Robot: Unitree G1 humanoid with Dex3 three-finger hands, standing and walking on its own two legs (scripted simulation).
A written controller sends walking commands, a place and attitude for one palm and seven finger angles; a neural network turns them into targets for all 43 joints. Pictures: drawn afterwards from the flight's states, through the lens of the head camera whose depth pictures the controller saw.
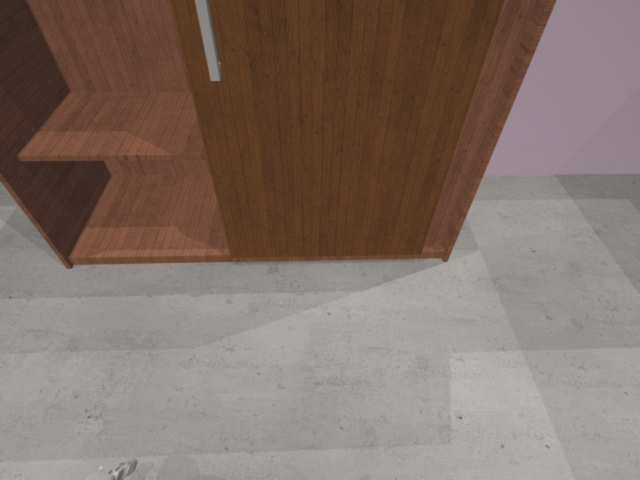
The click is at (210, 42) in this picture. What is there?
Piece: wardrobe's sliding door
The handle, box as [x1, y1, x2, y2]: [195, 0, 220, 80]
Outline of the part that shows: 195,0 210,79 219,80 220,64 217,60 207,0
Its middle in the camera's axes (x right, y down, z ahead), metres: -0.26 -0.50 +0.85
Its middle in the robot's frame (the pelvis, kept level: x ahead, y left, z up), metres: +0.98 +0.32 +0.18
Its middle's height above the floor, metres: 0.95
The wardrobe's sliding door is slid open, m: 0.64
